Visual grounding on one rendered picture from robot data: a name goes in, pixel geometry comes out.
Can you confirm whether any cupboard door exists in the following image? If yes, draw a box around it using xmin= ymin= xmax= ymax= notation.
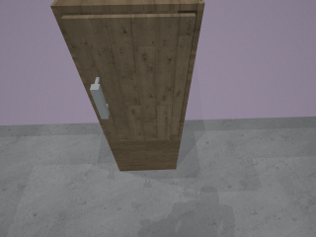
xmin=61 ymin=13 xmax=197 ymax=142

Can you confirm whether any handle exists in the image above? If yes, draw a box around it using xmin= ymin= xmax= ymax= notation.
xmin=90 ymin=77 xmax=110 ymax=119

